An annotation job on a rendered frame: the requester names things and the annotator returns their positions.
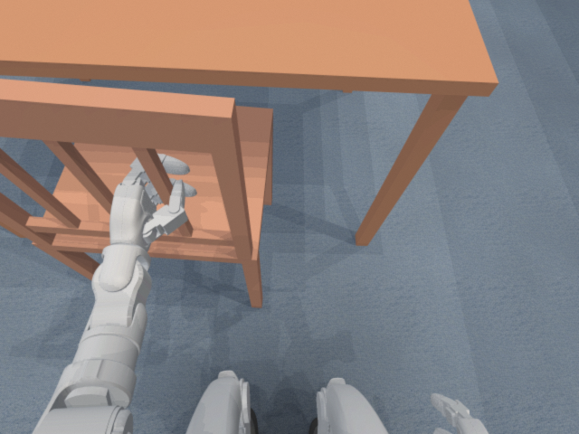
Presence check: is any left robot upper arm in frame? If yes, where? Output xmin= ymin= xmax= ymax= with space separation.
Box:
xmin=36 ymin=405 xmax=133 ymax=434

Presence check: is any table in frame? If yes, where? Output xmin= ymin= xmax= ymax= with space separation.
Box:
xmin=0 ymin=0 xmax=498 ymax=246

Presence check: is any chair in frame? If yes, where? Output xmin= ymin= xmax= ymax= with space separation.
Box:
xmin=0 ymin=79 xmax=273 ymax=308

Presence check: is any robot left hand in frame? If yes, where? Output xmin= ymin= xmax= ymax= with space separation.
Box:
xmin=109 ymin=154 xmax=197 ymax=252

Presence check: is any robot right hand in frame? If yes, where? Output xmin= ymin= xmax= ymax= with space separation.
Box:
xmin=431 ymin=393 xmax=489 ymax=434

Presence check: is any left robot thigh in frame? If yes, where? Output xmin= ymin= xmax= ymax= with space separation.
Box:
xmin=186 ymin=377 xmax=251 ymax=434

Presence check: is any left robot forearm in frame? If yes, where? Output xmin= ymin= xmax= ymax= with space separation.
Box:
xmin=32 ymin=243 xmax=152 ymax=434

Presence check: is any right robot thigh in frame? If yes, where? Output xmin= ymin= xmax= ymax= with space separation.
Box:
xmin=317 ymin=384 xmax=388 ymax=434

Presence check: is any robot thigh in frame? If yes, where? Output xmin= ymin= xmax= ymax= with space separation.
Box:
xmin=186 ymin=377 xmax=251 ymax=434
xmin=317 ymin=384 xmax=388 ymax=434

